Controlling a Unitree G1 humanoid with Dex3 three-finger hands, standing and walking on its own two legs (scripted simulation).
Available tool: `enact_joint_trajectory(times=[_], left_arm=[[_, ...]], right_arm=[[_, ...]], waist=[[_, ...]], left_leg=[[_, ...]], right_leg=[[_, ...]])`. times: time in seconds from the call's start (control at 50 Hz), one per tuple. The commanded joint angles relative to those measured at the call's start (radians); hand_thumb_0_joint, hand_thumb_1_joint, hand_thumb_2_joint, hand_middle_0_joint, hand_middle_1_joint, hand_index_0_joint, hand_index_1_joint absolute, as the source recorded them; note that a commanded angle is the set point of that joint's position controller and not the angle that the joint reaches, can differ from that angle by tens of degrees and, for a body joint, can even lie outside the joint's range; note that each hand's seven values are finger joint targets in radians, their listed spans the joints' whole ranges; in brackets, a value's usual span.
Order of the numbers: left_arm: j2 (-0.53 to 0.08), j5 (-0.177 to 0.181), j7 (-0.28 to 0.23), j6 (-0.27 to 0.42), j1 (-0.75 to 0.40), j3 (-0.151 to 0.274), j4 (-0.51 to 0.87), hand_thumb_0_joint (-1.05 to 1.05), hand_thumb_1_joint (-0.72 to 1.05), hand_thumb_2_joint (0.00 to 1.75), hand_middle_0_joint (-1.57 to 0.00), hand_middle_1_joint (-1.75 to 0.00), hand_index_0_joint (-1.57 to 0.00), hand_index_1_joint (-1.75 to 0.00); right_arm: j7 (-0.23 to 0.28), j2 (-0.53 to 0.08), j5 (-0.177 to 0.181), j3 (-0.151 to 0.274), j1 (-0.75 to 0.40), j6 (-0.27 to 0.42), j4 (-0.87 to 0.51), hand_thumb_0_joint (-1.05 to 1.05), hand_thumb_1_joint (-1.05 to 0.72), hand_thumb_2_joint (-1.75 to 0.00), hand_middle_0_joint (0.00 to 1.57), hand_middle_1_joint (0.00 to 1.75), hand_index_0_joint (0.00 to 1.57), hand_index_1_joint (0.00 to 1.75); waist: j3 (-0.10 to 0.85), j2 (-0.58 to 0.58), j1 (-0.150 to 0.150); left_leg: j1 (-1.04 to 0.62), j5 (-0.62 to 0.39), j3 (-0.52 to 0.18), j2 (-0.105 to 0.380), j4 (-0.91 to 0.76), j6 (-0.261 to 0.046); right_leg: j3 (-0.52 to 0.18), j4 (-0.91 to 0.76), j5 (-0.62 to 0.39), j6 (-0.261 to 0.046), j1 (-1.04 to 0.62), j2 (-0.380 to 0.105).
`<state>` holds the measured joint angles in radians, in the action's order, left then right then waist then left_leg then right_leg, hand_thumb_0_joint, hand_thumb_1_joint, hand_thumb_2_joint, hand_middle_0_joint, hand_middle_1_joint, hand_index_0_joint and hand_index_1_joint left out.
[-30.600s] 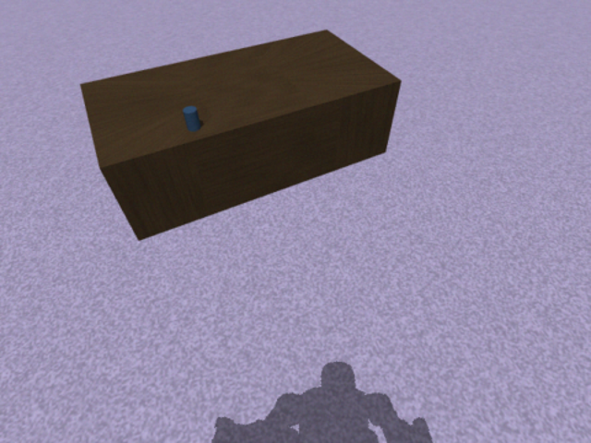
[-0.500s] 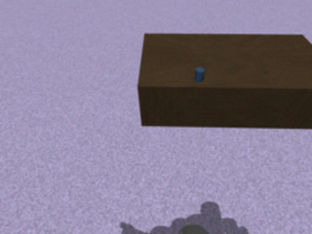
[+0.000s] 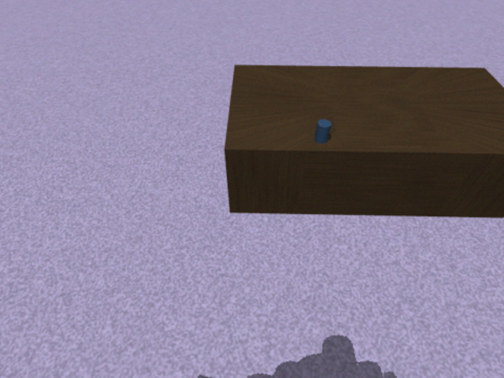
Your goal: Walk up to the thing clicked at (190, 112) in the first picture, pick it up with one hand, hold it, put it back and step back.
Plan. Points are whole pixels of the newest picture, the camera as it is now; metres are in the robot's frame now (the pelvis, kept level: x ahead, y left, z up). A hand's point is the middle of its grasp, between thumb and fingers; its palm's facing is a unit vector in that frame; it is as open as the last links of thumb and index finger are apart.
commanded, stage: step back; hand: right
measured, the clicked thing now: (322, 131) +1.04 -0.24 -0.30
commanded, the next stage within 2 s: stand in 0.38 s
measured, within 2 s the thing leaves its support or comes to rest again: neither
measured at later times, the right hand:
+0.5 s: hand out of the picture +0.11 -0.25 -0.14, palm faces +0.01 +0.94 -0.33, open 7.4 cm
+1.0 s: hand out of the picture +0.05 -0.26 -0.14, palm faces -0.02 +0.95 -0.31, open 7.4 cm
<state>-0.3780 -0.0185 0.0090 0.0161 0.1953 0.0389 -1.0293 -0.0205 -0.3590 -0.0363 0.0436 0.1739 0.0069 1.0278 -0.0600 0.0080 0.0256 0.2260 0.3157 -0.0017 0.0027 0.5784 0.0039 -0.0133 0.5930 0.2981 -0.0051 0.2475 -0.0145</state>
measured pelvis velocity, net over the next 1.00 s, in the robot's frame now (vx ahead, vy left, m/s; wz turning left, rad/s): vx -0.01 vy -0.01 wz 0.00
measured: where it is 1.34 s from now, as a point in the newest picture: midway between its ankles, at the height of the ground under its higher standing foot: outside the picture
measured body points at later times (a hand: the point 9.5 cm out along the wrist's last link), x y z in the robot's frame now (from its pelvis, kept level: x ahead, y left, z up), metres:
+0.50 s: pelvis +0.01 +0.00 +0.01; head +0.03 +0.00 +0.46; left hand +0.13 +0.30 -0.11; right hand +0.11 -0.30 -0.12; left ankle +0.00 +0.13 -0.73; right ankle +0.01 -0.13 -0.73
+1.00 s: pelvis -0.01 -0.01 +0.02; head +0.00 -0.02 +0.47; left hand +0.05 +0.30 -0.11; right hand +0.05 -0.31 -0.12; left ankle +0.00 +0.13 -0.73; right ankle +0.01 -0.13 -0.73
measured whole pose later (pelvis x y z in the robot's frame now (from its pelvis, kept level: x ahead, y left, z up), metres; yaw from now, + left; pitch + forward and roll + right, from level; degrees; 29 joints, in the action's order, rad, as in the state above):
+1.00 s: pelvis -0.01 -0.01 +0.02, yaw +0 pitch -3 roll +0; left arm -0.35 -0.01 0.01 0.01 0.12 0.01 -1.16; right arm -0.02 -0.35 -0.01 0.01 0.12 0.01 1.15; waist -0.06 -0.02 0.00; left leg 0.12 0.16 0.00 0.02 0.33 0.02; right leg -0.01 0.34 0.16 0.00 0.14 0.00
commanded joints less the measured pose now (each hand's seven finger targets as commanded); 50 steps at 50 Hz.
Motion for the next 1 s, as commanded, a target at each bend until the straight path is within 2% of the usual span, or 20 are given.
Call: enact_joint_trajectory(times=[0.0, 0.02, 0.04, 0.1, 0.16, 0.34, 0.36, 0.38, 0.46, 0.5, 0.6, 0.64, 0.7, 0.76, 0.78, 0.8, 0.86, 0.9, 0.94, 0.98], left_arm=[[-0.228, 0.009, -0.02, 0.051, -0.017, 0.048, 0.051, 0.0, 0.9, 0.9, -0.2, -0.3, -0.2, -0.3], [-0.244, 0.01, -0.021, 0.049, -0.053, 0.049, 0.056, 0.0, 0.9, 0.9, -0.2, -0.3, -0.2, -0.3], [-0.237, 0.011, -0.023, 0.047, -0.067, 0.044, 0.065, 0.0, 0.9, 0.9, -0.2, -0.3, -0.2, -0.3], [-0.21, 0.011, -0.026, 0.038, -0.107, 0.033, 0.063, 0.0, 0.9, 0.9, -0.2, -0.3, -0.2, -0.3], [-0.203, 0.011, -0.027, 0.037, -0.105, 0.03, 0.049, 0.0, 0.9, 0.9, -0.2, -0.3, -0.2, -0.3], [-0.208, 0.007, -0.029, 0.032, -0.157, 0.029, 0.041, 0.0, 0.9, 0.9, -0.2, -0.3, -0.2, -0.3], [-0.169, 0.021, -0.026, 0.025, -0.169, 0.012, 0.019, 0.0, 0.9, 0.9, -0.2, -0.3, -0.2, -0.3], [-0.166, 0.022, -0.025, 0.023, -0.167, 0.01, 0.019, 0.0, 0.9, 0.9, -0.2, -0.3, -0.2, -0.3], [-0.18, 0.018, -0.025, 0.02, -0.18, 0.009, -0.002, 0.0, 0.9, 0.9, -0.2, -0.3, -0.2, -0.3], [-0.181, 0.016, -0.024, 0.02, -0.174, 0.008, -0.014, 0.0, 0.9, 0.9, -0.2, -0.3, -0.2, -0.3], [-0.179, 0.013, -0.019, 0.019, -0.191, 0.004, -0.032, 0.0, 0.9, 0.9, -0.2, -0.3, -0.2, -0.3], [-0.179, 0.01, -0.017, 0.02, -0.185, 0.004, -0.041, 0.0, 0.9, 0.9, -0.2, -0.3, -0.2, -0.3], [-0.184, 0.009, -0.015, 0.022, -0.179, 0.003, -0.052, 0.0, 0.9, 0.9, -0.2, -0.3, -0.2, -0.3], [-0.184, 0.009, -0.013, 0.02, -0.174, 0.002, -0.059, 0.0, 0.9, 0.9, -0.2, -0.3, -0.2, -0.3], [-0.18, 0.007, -0.012, 0.02, -0.16, 0.001, -0.063, 0.0, 0.9, 0.9, -0.2, -0.3, -0.2, -0.3], [-0.179, 0.007, -0.011, 0.021, -0.158, 0.001, -0.061, 0.0, 0.9, 0.9, -0.2, -0.3, -0.2, -0.3], [-0.188, 0.007, -0.011, 0.021, -0.155, 0.003, -0.064, 0.0, 0.9, 0.9, -0.2, -0.3, -0.2, -0.3], [-0.189, 0.007, -0.012, 0.023, -0.152, 0.001, -0.059, 0.0, 0.9, 0.9, -0.2, -0.3, -0.2, -0.3], [-0.192, 0.008, -0.012, 0.023, -0.151, 0.001, -0.055, 0.0, 0.9, 0.9, -0.2, -0.3, -0.2, -0.3], [-0.19, 0.011, -0.012, 0.028, -0.142, 0.0, -0.055, 0.0, 0.9, 0.9, -0.2, -0.3, -0.2, -0.3]], right_arm=[[0.024, -0.201, 0.019, 0.035, -0.095, 0.031, -0.079, 0.0, -0.9, -0.9, 0.2, 0.3, 0.2, 0.3], [0.027, -0.194, 0.018, 0.035, -0.073, 0.03, -0.069, 0.0, -0.9, -0.9, 0.2, 0.3, 0.2, 0.3], [0.029, -0.196, 0.014, 0.036, -0.07, 0.028, -0.058, 0.0, -0.9, -0.9, 0.2, 0.3, 0.2, 0.3], [0.03, -0.209, 0.015, 0.041, -0.085, 0.029, -0.043, 0.0, -0.9, -0.9, 0.2, 0.3, 0.2, 0.3], [0.032, -0.207, 0.02, 0.041, -0.104, 0.029, -0.036, 0.0, -0.9, -0.9, 0.2, 0.3, 0.2, 0.3], [0.029, -0.187, 0.016, 0.036, -0.149, 0.022, -0.023, 0.0, -0.9, -0.9, 0.2, 0.3, 0.2, 0.3], [0.029, -0.199, 0.029, 0.027, -0.142, 0.028, -0.016, 0.0, -0.9, -0.9, 0.2, 0.3, 0.2, 0.3], [0.028, -0.215, 0.03, 0.029, -0.146, 0.031, -0.01, 0.0, -0.9, -0.9, 0.2, 0.3, 0.2, 0.3], [0.029, -0.201, 0.033, 0.021, -0.149, 0.032, 0.007, 0.0, -0.9, -0.9, 0.2, 0.3, 0.2, 0.3], [0.028, -0.198, 0.032, 0.021, -0.169, 0.032, 0.008, 0.0, -0.9, -0.9, 0.2, 0.3, 0.2, 0.3], [0.026, -0.196, 0.03, 0.014, -0.173, 0.028, 0.026, 0.0, -0.9, -0.9, 0.2, 0.3, 0.2, 0.3], [0.025, -0.198, 0.029, 0.013, -0.169, 0.029, 0.032, 0.0, -0.9, -0.9, 0.2, 0.3, 0.2, 0.3], [0.023, -0.193, 0.028, 0.011, -0.16, 0.031, 0.041, 0.0, -0.9, -0.9, 0.2, 0.3, 0.2, 0.3], [0.02, -0.196, 0.025, 0.01, -0.147, 0.025, 0.05, 0.0, -0.9, -0.9, 0.2, 0.3, 0.2, 0.3], [0.019, -0.202, 0.026, 0.011, -0.148, 0.025, 0.051, 0.0, -0.9, -0.9, 0.2, 0.3, 0.2, 0.3], [0.018, -0.2, 0.025, 0.009, -0.143, 0.026, 0.048, 0.0, -0.9, -0.9, 0.2, 0.3, 0.2, 0.3], [0.016, -0.193, 0.023, 0.009, -0.127, 0.026, 0.054, 0.0, -0.9, -0.9, 0.2, 0.3, 0.2, 0.3], [0.015, -0.195, 0.024, 0.011, -0.117, 0.024, 0.054, 0.0, -0.9, -0.9, 0.2, 0.3, 0.2, 0.3], [0.015, -0.194, 0.023, 0.008, -0.104, 0.025, 0.055, 0.0, -0.9, -0.9, 0.2, 0.3, 0.2, 0.3], [0.016, -0.193, 0.023, 0.005, -0.108, 0.028, 0.054, 0.0, -0.9, -0.9, 0.2, 0.3, 0.2, 0.3]], waist=[[0.111, -0.064, 0.007], [0.106, -0.025, -0.012], [0.109, -0.028, -0.015], [0.116, -0.028, -0.018], [0.134, -0.011, -0.01], [0.117, 0.007, -0.015], [0.117, -0.002, -0.029], [0.117, -0.022, -0.023], [0.137, -0.017, -0.03], [0.144, -0.023, -0.025], [0.091, -0.025, -0.026], [0.102, -0.024, -0.025], [0.087, -0.019, -0.028], [0.042, -0.012, -0.03], [0.038, -0.02, -0.025], [0.056, -0.019, -0.026], [0.038, 0.004, -0.029], [0.048, 0.015, -0.031], [0.063, 0.01, -0.035], [0.078, 0.008, -0.031]], left_leg=[[0.063, -0.277, -0.085, 0.098, -0.081, -0.038], [0.04, -0.265, -0.07, 0.079, -0.075, -0.028], [-0.015, -0.285, -0.069, 0.086, -0.082, -0.031], [-0.038, -0.354, -0.091, 0.119, -0.118, -0.057], [-0.05, -0.41, -0.077, 0.118, -0.105, -0.06], [-0.053, -0.337, -0.053, 0.11, -0.143, -0.047], [-0.105, -0.44, -0.098, 0.133, -0.199, -0.045], [-0.105, -0.479, -0.101, 0.142, -0.204, -0.045], [-0.163, -0.501, -0.081, 0.135, -0.232, -0.029], [-0.183, -0.457, -0.078, 0.133, -0.245, -0.026], [-0.129, -0.24, -0.081, 0.126, -0.314, -0.018], [-0.124, -0.25, -0.083, 0.133, -0.318, -0.02], [-0.126, -0.192, -0.085, 0.127, -0.331, -0.016], [-0.092, -0.068, -0.092, 0.12, -0.348, -0.016], [-0.093, -0.054, -0.101, 0.125, -0.353, -0.018], [-0.089, -0.075, -0.098, 0.127, -0.35, -0.021], [-0.097, -0.044, -0.094, 0.113, -0.336, -0.016], [-0.1, -0.074, -0.091, 0.113, -0.315, -0.021], [-0.105, -0.099, -0.094, 0.12, -0.32, -0.02], [-0.108, -0.154, -0.09, 0.121, -0.31, -0.02]], right_leg=[[-0.116, -0.122, -0.309, -0.049, -0.179, -0.085], [-0.155, -0.114, -0.33, -0.066, -0.155, -0.116], [-0.158, -0.114, -0.34, -0.072, -0.111, -0.126], [-0.09, -0.09, -0.346, -0.054, -0.106, -0.085], [-0.08, -0.091, -0.389, -0.047, -0.137, -0.08], [-0.107, -0.124, -0.362, -0.041, -0.132, -0.093], [-0.094, -0.145, -0.422, -0.028, -0.128, -0.092], [-0.087, -0.158, -0.425, -0.015, -0.152, -0.087], [-0.083, -0.205, -0.437, -0.013, -0.182, -0.093], [-0.081, -0.233, -0.42, -0.012, -0.187, -0.101], [-0.09, -0.291, -0.249, -0.008, -0.165, -0.097], [-0.09, -0.291, -0.265, -0.01, -0.186, -0.101], [-0.094, -0.313, -0.211, -0.01, -0.158, -0.102], [-0.099, -0.337, -0.097, -0.007, -0.111, -0.096], [-0.099, -0.335, -0.092, -0.008, -0.1, -0.094], [-0.095, -0.33, -0.115, -0.011, -0.119, -0.097], [-0.113, -0.356, -0.025, -0.011, -0.063, -0.099], [-0.122, -0.363, -0.03, -0.014, -0.07, -0.107], [-0.116, -0.352, -0.066, -0.017, -0.081, -0.104], [-0.116, -0.339, -0.167, -0.015, -0.108, -0.11]])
